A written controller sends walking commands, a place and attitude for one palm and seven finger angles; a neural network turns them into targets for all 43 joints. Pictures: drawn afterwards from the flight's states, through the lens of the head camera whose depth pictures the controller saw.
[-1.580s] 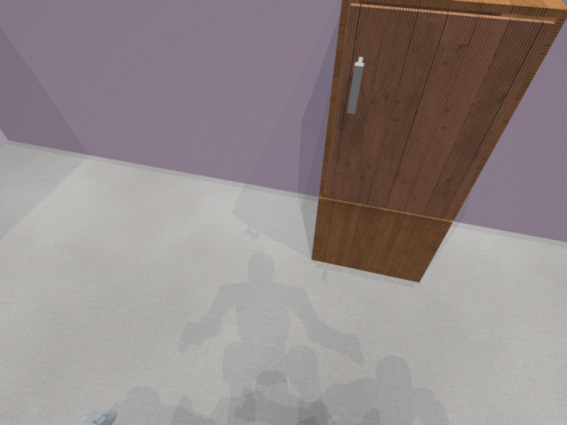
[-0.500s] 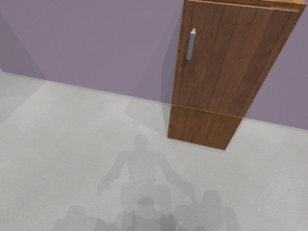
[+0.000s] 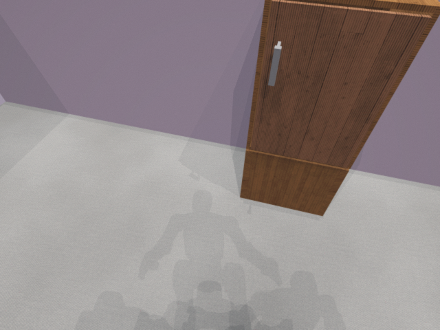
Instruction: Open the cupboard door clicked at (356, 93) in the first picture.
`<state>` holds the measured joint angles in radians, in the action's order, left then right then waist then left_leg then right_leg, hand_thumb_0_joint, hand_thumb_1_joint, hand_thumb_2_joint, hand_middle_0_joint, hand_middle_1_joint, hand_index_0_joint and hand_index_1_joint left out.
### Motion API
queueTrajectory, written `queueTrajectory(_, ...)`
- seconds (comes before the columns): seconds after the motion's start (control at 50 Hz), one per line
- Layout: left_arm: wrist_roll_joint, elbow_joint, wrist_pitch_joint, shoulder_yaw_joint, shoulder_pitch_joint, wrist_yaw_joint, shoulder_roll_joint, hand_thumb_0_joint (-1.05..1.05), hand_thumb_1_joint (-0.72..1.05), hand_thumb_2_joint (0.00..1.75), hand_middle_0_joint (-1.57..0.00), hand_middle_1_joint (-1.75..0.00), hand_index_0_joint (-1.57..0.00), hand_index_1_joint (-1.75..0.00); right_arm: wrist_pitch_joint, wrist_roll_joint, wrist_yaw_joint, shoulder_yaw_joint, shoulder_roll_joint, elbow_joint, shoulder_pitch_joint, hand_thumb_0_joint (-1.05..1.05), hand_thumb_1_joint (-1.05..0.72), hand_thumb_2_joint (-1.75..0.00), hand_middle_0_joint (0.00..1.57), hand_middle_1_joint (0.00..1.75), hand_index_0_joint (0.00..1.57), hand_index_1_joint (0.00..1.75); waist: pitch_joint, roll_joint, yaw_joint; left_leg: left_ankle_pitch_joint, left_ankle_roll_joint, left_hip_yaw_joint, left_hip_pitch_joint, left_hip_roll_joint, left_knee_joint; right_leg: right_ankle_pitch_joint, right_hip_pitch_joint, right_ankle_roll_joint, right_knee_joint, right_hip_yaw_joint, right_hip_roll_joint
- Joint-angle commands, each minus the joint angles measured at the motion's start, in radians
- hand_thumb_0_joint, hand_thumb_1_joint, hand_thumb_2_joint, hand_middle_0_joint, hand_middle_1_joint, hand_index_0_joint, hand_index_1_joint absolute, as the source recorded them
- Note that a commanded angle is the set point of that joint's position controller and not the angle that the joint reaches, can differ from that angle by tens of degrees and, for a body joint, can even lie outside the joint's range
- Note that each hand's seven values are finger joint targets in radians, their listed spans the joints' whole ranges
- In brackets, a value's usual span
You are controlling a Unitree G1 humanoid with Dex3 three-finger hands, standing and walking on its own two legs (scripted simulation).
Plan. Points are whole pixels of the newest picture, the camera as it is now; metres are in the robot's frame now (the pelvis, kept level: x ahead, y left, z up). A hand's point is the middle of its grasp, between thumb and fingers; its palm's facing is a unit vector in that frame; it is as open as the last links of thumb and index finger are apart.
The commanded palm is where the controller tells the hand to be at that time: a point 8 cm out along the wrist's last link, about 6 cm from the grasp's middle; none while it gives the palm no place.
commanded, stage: turn to face it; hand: left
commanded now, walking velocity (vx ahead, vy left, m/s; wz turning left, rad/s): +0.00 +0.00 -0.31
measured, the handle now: (275, 63) +0.87 -0.13 +0.06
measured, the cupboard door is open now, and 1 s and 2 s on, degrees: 0 0 0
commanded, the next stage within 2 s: take the last steps up to it in 0.44 s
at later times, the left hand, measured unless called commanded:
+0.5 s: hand out of the picture +0.06 +0.19 -0.18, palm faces -0.13 -0.97 -0.21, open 7.4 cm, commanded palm none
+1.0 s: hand out of the picture +0.02 +0.13 -0.18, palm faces -0.16 -0.97 -0.18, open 7.4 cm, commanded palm none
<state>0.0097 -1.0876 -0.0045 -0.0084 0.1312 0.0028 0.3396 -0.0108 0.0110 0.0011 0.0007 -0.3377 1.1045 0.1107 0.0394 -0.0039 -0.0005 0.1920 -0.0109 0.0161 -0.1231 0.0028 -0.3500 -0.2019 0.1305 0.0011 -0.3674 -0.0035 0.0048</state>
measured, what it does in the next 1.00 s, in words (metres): lifts its left foot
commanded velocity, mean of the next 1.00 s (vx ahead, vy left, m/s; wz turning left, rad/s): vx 0.14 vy -0.07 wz -0.23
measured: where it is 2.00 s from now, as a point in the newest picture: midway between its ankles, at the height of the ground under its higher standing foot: (260, 315)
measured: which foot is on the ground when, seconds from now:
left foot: down 0.00-0.76, up 0.78-1.00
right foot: down 0.00-1.00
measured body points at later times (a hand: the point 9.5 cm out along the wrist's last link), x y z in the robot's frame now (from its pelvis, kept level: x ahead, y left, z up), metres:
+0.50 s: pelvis -0.02 +0.00 -0.01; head +0.01 +0.00 +0.44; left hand +0.06 +0.24 -0.16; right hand +0.00 -0.25 -0.17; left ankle +0.00 +0.13 -0.75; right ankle +0.00 -0.12 -0.75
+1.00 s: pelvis +0.05 -0.05 -0.01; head +0.07 -0.05 +0.44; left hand +0.03 +0.19 -0.16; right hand +0.08 -0.31 -0.15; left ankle +0.10 +0.07 -0.68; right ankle -0.03 -0.11 -0.75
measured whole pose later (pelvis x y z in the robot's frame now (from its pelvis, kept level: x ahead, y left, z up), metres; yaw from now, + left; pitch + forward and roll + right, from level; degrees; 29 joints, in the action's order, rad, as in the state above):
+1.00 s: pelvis +0.05 -0.05 -0.01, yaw -14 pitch +1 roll +0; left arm 0.03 -1.08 -0.03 0.03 0.46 0.00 0.15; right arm 0.00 0.03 0.01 -0.06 -0.21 0.99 0.16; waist 0.00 0.01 0.03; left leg 0.32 -0.03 -0.08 -0.55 0.09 -1.04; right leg -0.31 0.11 0.08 -0.41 -0.01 -0.08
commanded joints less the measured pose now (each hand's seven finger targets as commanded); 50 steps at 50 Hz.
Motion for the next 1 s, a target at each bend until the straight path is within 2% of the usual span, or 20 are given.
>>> queueTrajectory(0.0,0.002,0.067,-0.024,0.046,-0.036,-0.014,0.207,0.0,0.9,0.9,-0.2,-0.3,-0.2,-0.3,-0.022,-0.004,-0.016,-0.038,-0.206,-0.058,-0.043,0.0,-0.9,-0.9,0.2,0.3,0.2,0.3,-0.068,0.003,0.003,-0.144,0.03,0.08,0.014,0.115,0.042,0.153,0.0,0.031,0.056,0.108,0.116)
queueTrajectory(0.04,0.002,0.073,-0.019,0.048,-0.039,-0.013,0.206,0.0,0.9,0.9,-0.2,-0.3,-0.2,-0.3,-0.02,-0.002,-0.018,-0.039,-0.202,-0.059,-0.037,0.0,-0.9,-0.9,0.2,0.3,0.2,0.3,-0.066,0.007,0.0,-0.14,0.027,0.069,0.016,0.117,0.03,0.171,0.011,0.033,0.044,0.117,0.114)
queueTrajectory(0.16,0.003,0.078,0.015,0.035,0.023,-0.019,0.102,0.0,0.9,0.9,-0.2,-0.3,-0.2,-0.3,0.001,-0.001,-0.024,-0.027,-0.088,-0.064,0.029,0.0,-0.9,-0.9,0.2,0.3,0.2,0.3,-0.06,-0.005,-0.004,-0.129,0.01,0.021,0.0,0.122,-0.025,0.215,0.063,0.021,-0.02,0.138,0.102)
queueTrajectory(0.34,0.008,0.131,0.027,0.052,0.066,-0.016,0.081,0.0,0.9,0.9,-0.2,-0.3,-0.2,-0.3,0.011,-0.001,-0.029,-0.049,-0.06,-0.104,0.066,0.0,-0.9,-0.9,0.2,0.3,0.2,0.3,-0.048,0.0,-0.006,-0.004,0.016,-0.005,-0.052,0.126,-0.084,0.143,0.152,0.034,-0.075,0.192,0.08)
queueTrajectory(0.48,0.011,0.161,0.03,0.064,0.086,-0.015,0.036,0.0,0.9,0.9,-0.2,-0.3,-0.2,-0.3,0.011,0.001,-0.031,-0.066,-0.03,-0.119,0.093,0.0,-0.9,-0.9,0.2,0.3,0.2,0.3,-0.047,0.031,-0.004,0.089,0.035,0.007,-0.081,0.15,-0.088,0.068,0.219,0.036,-0.135,0.191,0.044)
queueTrajectory(0.52,0.013,0.165,0.029,0.065,0.091,-0.015,0.021,0.0,0.9,0.9,-0.2,-0.3,-0.2,-0.3,0.011,0.001,-0.031,-0.07,-0.024,-0.122,0.103,0.0,-0.9,-0.9,0.2,0.3,0.2,0.3,-0.055,0.04,-0.003,0.108,0.043,0.017,-0.098,0.164,-0.079,0.055,0.213,0.032,-0.158,0.176,0.032)
queueTrajectory(0.56,0.016,0.161,0.03,0.069,0.126,-0.004,0.007,0.0,0.9,0.9,-0.2,-0.3,-0.2,-0.3,0.012,0.008,-0.028,-0.076,-0.039,-0.121,0.109,0.0,-0.9,-0.9,0.2,0.3,0.2,0.3,-0.051,0.051,0.004,0.35,0.06,0.053,-0.094,0.193,-0.027,-0.211,0.249,0.03,-0.169,0.156,-0.005)
queueTrajectory(0.58,0.02,0.165,0.035,0.073,0.129,0.004,0.0,0.0,0.9,0.9,-0.2,-0.3,-0.2,-0.3,0.014,0.013,-0.026,-0.083,-0.057,-0.123,0.115,0.0,-0.9,-0.9,0.2,0.3,0.2,0.3,-0.027,0.092,0.001,0.498,0.08,0.098,-0.118,0.229,0.028,-0.321,0.283,0.024,-0.221,0.123,-0.033)
queueTrajectory(0.6,0.023,0.166,0.037,0.079,0.144,0.009,-0.013,0.0,0.9,0.9,-0.2,-0.3,-0.2,-0.3,0.012,0.013,-0.024,-0.092,-0.081,-0.128,0.111,0.0,-0.9,-0.9,0.2,0.3,0.2,0.3,-0.029,0.15,0.006,0.579,0.119,0.172,-0.163,0.303,0.095,-0.296,0.258,0.013,-0.368,0.058,-0.057)
queueTrajectory(0.62,0.024,0.171,0.041,0.085,0.144,0.016,-0.032,0.0,0.9,0.9,-0.2,-0.3,-0.2,-0.3,0.006,0.013,-0.024,-0.101,-0.105,-0.134,0.09,0.0,-0.9,-0.9,0.2,0.3,0.2,0.3,-0.007,0.204,0.013,0.602,0.156,0.215,-0.214,0.383,0.156,-0.25,0.243,0.0,-0.494,-0.017,-0.041)
queueTrajectory(0.66,0.028,0.176,0.038,0.091,0.155,0.03,-0.049,0.0,0.9,0.9,-0.2,-0.3,-0.2,-0.3,-0.004,0.02,-0.025,-0.103,-0.106,-0.142,0.069,0.0,-0.9,-0.9,0.2,0.3,0.2,0.3,0.033,0.164,0.023,0.524,0.158,0.176,-0.242,0.392,0.142,-0.261,0.232,0.0,-0.488,-0.012,0.006)
queueTrajectory(0.7,0.026,0.148,0.023,0.09,0.222,0.037,-0.069,0.0,0.9,0.9,-0.2,-0.3,-0.2,-0.3,-0.002,0.025,-0.025,-0.098,-0.087,-0.134,0.06,0.0,-0.9,-0.9,0.2,0.3,0.2,0.3,0.046,0.083,0.055,0.488,0.102,0.052,-0.297,0.323,-0.01,-0.229,0.106,0.008,-0.295,-0.06,-0.006)
queueTrajectory(0.72,0.027,0.117,0.014,0.092,0.303,0.032,-0.067,0.0,0.9,0.9,-0.2,-0.3,-0.2,-0.3,0.003,0.026,-0.024,-0.093,-0.061,-0.13,0.062,0.0,-0.9,-0.9,0.2,0.3,0.2,0.3,0.062,-0.006,0.087,0.476,0.062,-0.028,-0.381,0.263,-0.189,-0.222,-0.002,0.022,-0.161,-0.039,-0.019)
queueTrajectory(0.74,0.035,0.095,-0.004,0.101,0.385,0.017,0.009,0.0,0.9,0.9,-0.2,-0.3,-0.2,-0.3,0.006,0.015,-0.02,-0.076,0.013,-0.151,0.07,0.0,-0.9,-0.9,0.2,0.3,0.2,0.3,0.072,-0.303,0.105,0.477,-0.005,-0.156,-0.545,0.114,-0.53,-0.397,-0.071,0.092,0.088,0.304,0.151)
queueTrajectory(0.76,0.021,0.084,-0.01,0.101,0.441,-0.001,0.064,0.0,0.9,0.9,-0.2,-0.3,-0.2,-0.3,-0.005,0.016,-0.015,-0.062,0.049,-0.207,-0.021,0.0,-0.9,-0.9,0.2,0.3,0.2,0.3,0.133,-0.391,0.126,0.46,-0.011,-0.123,-0.694,0.043,-0.742,-0.355,-0.033,0.168,0.227,0.608,0.304)
queueTrajectory(0.78,0.016,0.086,-0.017,0.099,0.435,-0.013,0.046,0.0,0.9,0.9,-0.2,-0.3,-0.2,-0.3,-0.009,0.018,-0.008,-0.065,0.025,-0.225,-0.05,0.0,-0.9,-0.9,0.2,0.3,0.2,0.3,0.133,-0.237,0.106,0.353,0.002,-0.033,-0.685,0.08,-0.808,-0.312,-0.021,0.213,0.233,0.58,0.323)
queueTrajectory(0.8,0.015,0.087,-0.026,0.098,0.383,-0.02,0.025,0.0,0.9,0.9,-0.2,-0.3,-0.2,-0.3,-0.012,0.015,-0.004,-0.067,0.03,-0.212,-0.018,0.0,-0.9,-0.9,0.2,0.3,0.2,0.3,0.092,-0.15,0.064,0.291,0.004,-0.027,-0.656,0.104,-0.823,-0.319,-0.029,0.225,0.21,0.551,0.308)
queueTrajectory(0.84,0.02,0.099,-0.041,0.082,0.308,-0.021,-0.008,0.0,0.9,0.9,-0.2,-0.3,-0.2,-0.3,-0.014,0.023,0.001,-0.07,0.029,-0.189,-0.008,0.0,-0.9,-0.9,0.2,0.3,0.2,0.3,0.083,-0.086,0.031,0.213,-0.008,-0.028,-0.593,0.126,-0.827,-0.205,0.042,0.23,0.171,0.452,0.26)
queueTrajectory(0.9,0.022,0.082,-0.054,0.075,0.298,-0.021,-0.028,0.0,0.9,0.9,-0.2,-0.3,-0.2,-0.3,-0.008,0.018,0.005,-0.067,0.074,-0.177,0.021,0.0,-0.9,-0.9,0.2,0.3,0.2,0.3,0.06,-0.036,-0.001,0.138,-0.021,-0.068,-0.52,0.114,-0.742,0.034,0.043,0.216,0.15,0.296,0.203)
queueTrajectory(0.98,0.021,0.039,-0.055,0.069,0.367,-0.023,-0.042,0.0,0.9,0.9,-0.2,-0.3,-0.2,-0.3,-0.013,0.013,0.006,-0.062,0.094,-0.195,-0.036,0.0,-0.9,-0.9,0.2,0.3,0.2,0.3,0.034,-0.081,0.027,0.106,-0.021,-0.098,-0.521,0.097,-0.595,0.188,-0.065,0.209,0.131,0.241,0.177)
